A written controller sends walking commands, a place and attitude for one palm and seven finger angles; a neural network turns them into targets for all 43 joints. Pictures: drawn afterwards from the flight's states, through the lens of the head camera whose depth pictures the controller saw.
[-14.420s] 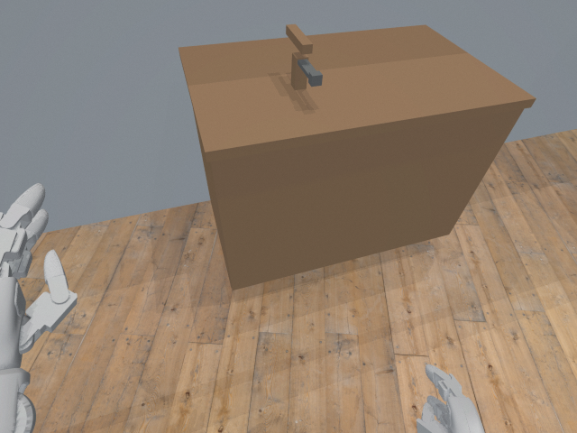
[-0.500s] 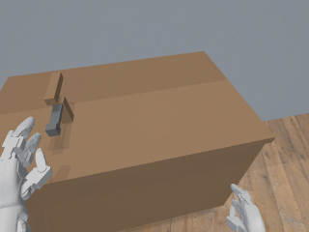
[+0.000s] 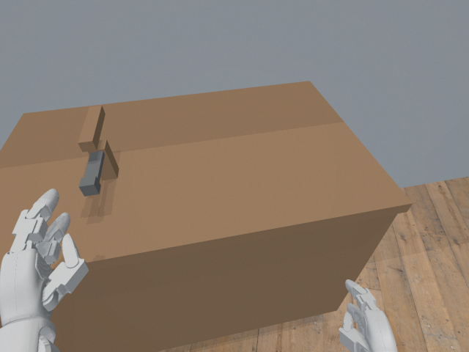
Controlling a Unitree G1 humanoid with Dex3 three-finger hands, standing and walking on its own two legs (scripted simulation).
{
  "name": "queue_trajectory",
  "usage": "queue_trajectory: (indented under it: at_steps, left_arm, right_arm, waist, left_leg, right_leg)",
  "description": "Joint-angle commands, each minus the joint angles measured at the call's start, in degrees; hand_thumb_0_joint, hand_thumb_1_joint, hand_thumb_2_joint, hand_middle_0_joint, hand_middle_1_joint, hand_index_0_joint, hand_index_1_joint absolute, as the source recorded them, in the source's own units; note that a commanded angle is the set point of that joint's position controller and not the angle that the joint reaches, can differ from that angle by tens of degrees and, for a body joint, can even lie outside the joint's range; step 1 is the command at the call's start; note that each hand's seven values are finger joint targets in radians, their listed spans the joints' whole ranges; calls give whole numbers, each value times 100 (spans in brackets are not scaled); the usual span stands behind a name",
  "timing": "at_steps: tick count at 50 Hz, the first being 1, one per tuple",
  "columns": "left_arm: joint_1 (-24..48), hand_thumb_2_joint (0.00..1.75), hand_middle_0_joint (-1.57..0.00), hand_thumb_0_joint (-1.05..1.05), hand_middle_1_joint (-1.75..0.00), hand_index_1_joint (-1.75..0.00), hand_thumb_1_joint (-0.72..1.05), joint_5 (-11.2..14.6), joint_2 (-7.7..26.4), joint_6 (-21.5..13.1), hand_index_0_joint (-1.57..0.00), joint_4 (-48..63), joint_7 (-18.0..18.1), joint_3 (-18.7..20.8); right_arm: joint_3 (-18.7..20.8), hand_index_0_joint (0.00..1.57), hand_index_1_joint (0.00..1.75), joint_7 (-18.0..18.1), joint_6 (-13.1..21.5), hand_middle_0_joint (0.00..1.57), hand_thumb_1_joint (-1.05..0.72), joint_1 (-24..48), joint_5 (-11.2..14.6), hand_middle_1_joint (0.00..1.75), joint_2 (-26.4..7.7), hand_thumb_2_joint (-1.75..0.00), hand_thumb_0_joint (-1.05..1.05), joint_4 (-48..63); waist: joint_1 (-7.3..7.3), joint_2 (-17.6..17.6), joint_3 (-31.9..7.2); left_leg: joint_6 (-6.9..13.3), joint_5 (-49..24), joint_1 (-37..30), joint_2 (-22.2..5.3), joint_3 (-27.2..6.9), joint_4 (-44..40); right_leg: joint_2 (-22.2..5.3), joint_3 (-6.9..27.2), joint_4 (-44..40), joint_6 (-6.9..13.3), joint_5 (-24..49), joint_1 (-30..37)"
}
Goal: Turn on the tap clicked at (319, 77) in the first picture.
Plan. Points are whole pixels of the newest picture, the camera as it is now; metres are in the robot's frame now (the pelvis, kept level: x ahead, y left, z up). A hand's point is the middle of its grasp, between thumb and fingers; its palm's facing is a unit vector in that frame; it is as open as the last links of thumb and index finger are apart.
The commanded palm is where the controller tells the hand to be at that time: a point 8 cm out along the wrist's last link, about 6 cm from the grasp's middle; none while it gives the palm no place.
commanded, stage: turn the palm inward beside the body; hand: left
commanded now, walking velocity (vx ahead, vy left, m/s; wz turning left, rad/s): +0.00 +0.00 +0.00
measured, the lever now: (90, 186) +0.37 +0.34 +0.08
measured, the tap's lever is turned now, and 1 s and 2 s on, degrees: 0 0 0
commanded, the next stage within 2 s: reach beside the lever's end, fingers flat in 0.48 s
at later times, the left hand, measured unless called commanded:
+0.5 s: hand (86, 265) +0.18 +0.22 +0.14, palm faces +0.48 -0.87 -0.12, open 7.5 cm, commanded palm +0.13 +0.26 +0.15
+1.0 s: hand (87, 245) +0.22 +0.24 +0.13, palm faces +0.49 -0.86 -0.12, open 7.5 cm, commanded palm +0.17 +0.29 +0.13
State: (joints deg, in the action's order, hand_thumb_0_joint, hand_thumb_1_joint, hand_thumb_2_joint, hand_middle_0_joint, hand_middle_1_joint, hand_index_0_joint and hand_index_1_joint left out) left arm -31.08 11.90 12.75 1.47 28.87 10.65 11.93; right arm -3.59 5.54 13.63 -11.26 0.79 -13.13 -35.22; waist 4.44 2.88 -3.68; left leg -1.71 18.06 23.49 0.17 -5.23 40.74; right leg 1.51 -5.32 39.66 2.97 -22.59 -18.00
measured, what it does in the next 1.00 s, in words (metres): stands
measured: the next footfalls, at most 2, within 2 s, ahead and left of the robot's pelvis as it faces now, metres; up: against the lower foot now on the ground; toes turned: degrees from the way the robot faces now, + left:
none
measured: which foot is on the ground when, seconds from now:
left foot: down 0.00-1.00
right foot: down 0.00-1.00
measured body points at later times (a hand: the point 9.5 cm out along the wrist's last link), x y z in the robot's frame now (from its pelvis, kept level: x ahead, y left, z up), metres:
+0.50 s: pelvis +0.00 -0.01 +0.00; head -0.02 -0.03 +0.45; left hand +0.15 +0.27 +0.15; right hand +0.21 -0.22 -0.06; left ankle +0.04 +0.14 -0.72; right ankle -0.01 -0.08 -0.72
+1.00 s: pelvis +0.01 +0.00 +0.00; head +0.00 -0.02 +0.45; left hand +0.19 +0.29 +0.14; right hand +0.21 -0.22 -0.07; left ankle +0.04 +0.14 -0.72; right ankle -0.01 -0.08 -0.72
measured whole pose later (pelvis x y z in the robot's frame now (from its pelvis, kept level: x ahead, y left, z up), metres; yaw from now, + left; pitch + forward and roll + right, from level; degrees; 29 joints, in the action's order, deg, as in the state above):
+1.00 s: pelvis +0.01 +0.00 +0.00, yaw +0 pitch +2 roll +0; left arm -23.6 12.7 12.6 1.2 20.0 10.7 14.4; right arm -3.1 5.5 14.1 -11.0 0.5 -13.4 -36.6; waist 3.9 2.7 -3.9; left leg -1.8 18.4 23.6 0.1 -4.9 40.3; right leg 1.5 -5.0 39.4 3.0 -22.9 -18.4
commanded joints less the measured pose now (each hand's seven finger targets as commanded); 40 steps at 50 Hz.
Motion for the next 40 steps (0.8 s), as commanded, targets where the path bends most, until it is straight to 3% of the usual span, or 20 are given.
queue_trajectory:
  at_steps: [1,4,5,9,10,12,14,15,18,19,20,24,27,29,30,34,35,38,39,40]
  left_arm:
    - [475,90,-20,0,-30,-30,90,37,751,-412,-20,1336,99,496]
    - [432,90,-20,0,-30,-30,90,83,827,-346,-20,1296,94,580]
    - [446,90,-20,0,-30,-30,90,80,684,-339,-20,1309,84,426]
    - [412,90,-20,0,-30,-30,90,82,863,-311,-20,1274,75,585]
    - [437,90,-20,0,-30,-30,90,116,702,-308,-20,1285,58,444]
    - [431,90,-20,0,-30,-30,90,114,731,-326,-20,1220,60,474]
    - [416,90,-20,0,-30,-30,90,74,885,-339,-20,1250,84,640]
    - [432,90,-20,0,-30,-30,90,88,706,-348,-20,1312,67,469]
    - [364,90,-20,0,-30,-30,90,112,746,-380,-20,1279,67,547]
    - [358,90,-20,0,-30,-30,90,69,807,-370,-20,1265,66,592]
    - [400,90,-20,0,-30,-30,90,79,679,-389,-20,1312,58,473]
    - [401,90,-20,0,-30,-30,90,88,808,-372,-20,1258,32,606]
    - [390,90,-20,0,-30,-30,90,127,683,-332,-20,1175,-2,507]
    - [431,90,-20,0,-30,-30,90,85,804,-325,-20,1224,9,616]
    - [437,90,-20,0,-30,-30,90,71,689,-324,-20,1229,11,512]
    - [625,90,-20,0,-30,-30,90,36,804,-366,-20,1023,57,650]
    - [689,90,-20,0,-30,-30,90,37,657,-382,-20,985,51,514]
    - [919,90,-20,0,-30,-30,90,42,659,-424,-20,876,38,481]
    - [962,90,-20,0,-30,-30,90,17,877,-416,-20,777,71,711]
    - [999,90,-20,0,-30,-30,90,27,723,-419,-20,790,60,573]
  right_arm:
    - [214,20,30,68,440,20,-90,982,35,30,-594,-90,0,984]
    - [220,20,30,87,493,20,-90,968,45,30,-608,-90,0,929]
    - [207,20,30,81,503,20,-90,953,48,30,-592,-90,0,947]
    - [226,20,30,91,546,20,-90,944,34,30,-620,-90,0,918]
    - [209,20,30,89,551,20,-90,963,33,30,-593,-90,0,940]
    - [228,20,30,87,569,20,-90,949,24,30,-616,-90,0,930]
    - [249,20,30,82,587,20,-90,916,23,30,-627,-90,0,906]
    - [228,20,30,70,587,20,-90,922,23,30,-597,-90,0,937]
    - [249,20,30,48,590,20,-90,863,6,30,-624,-90,0,942]
    - [254,20,30,46,586,20,-90,856,26,30,-619,-90,0,906]
    - [237,20,30,33,586,20,-90,844,28,30,-604,-90,0,935]
    - [255,20,30,48,589,20,-90,839,28,30,-631,-90,0,921]
    - [249,20,30,56,567,20,-90,836,21,30,-623,-90,0,940]
    - [259,20,30,63,573,20,-90,838,35,30,-627,-90,0,914]
    - [248,20,30,51,562,20,-90,827,33,30,-609,-90,0,935]
    - [265,20,30,61,536,20,-90,804,5,30,-641,-90,0,878]
    - [250,20,30,54,521,20,-90,804,14,30,-618,-90,0,891]
    - [252,20,30,55,517,20,-90,810,-7,30,-640,-90,0,881]
    - [273,20,30,65,503,20,-90,806,11,30,-650,-90,0,838]
    - [258,20,30,63,489,20,-90,837,2,30,-622,-90,0,865]
  waist:
    - [-24,62,-248]
    - [-13,64,-207]
    - [-39,-39,-195]
    - [-20,-80,-192]
    - [-43,-126,-160]
    - [-38,-215,-111]
    - [-2,-76,-217]
    - [-34,-75,-252]
    - [-14,-151,-386]
    - [-10,0,-321]
    - [-40,-80,-326]
    - [-3,-145,-308]
    - [-23,-307,-295]
    - [-2,-119,-292]
    - [-6,-70,-352]
    - [-27,-132,-345]
    - [-59,-189,-333]
    - [-76,-122,-390]
    - [-56,-96,-423]
    - [-75,-86,-466]
  left_leg:
    - [309,-124,-464,12,151,-505]
    - [325,-175,-450,27,158,-462]
    - [321,-162,-433,32,158,-467]
    - [344,-219,-433,36,172,-398]
    - [339,-196,-411,42,179,-396]
    - [344,-221,-400,30,185,-359]
    - [341,-330,-448,36,199,-346]
    - [340,-393,-471,48,211,-350]
    - [344,-592,-477,44,225,-306]
    - [339,-623,-497,45,228,-306]
    - [334,-634,-506,43,226,-328]
    - [341,-639,-488,44,220,-352]
    - [346,-622,-472,41,234,-343]
    - [346,-741,-528,40,240,-342]
    - [327,-721,-525,47,236,-371]
    - [329,-771,-534,49,215,-381]
    - [321,-755,-533,50,208,-395]
    - [320,-696,-528,58,193,-408]
    - [318,-730,-548,52,206,-416]
    - [315,-742,-560,69,229,-412]
  right_leg:
    - [-256,180,-1004,-167,360,-435]
    - [-280,239,-1071,-173,390,-401]
    - [-287,224,-1045,-183,392,-417]
    - [-299,305,-1129,-203,429,-423]
    - [-310,313,-1116,-217,418,-447]
    - [-306,323,-1139,-220,434,-473]
    - [-310,333,-1108,-210,571,-405]
    - [-316,310,-1043,-215,701,-400]
    - [-311,297,-958,-222,1053,-318]
    - [-313,297,-980,-207,1073,-317]
    - [-314,272,-932,-210,1132,-320]
    - [-300,278,-960,-212,1149,-286]
    - [-298,279,-975,-237,1149,-315]
    - [-308,295,-979,-214,1271,-262]
    - [-306,262,-921,-210,1244,-270]
    - [-271,242,-902,-207,1300,-290]
    - [-272,221,-867,-204,1297,-308]
    - [-265,220,-865,-206,1213,-337]
    - [-259,258,-892,-197,1248,-278]
    - [-272,259,-875,-206,1282,-271]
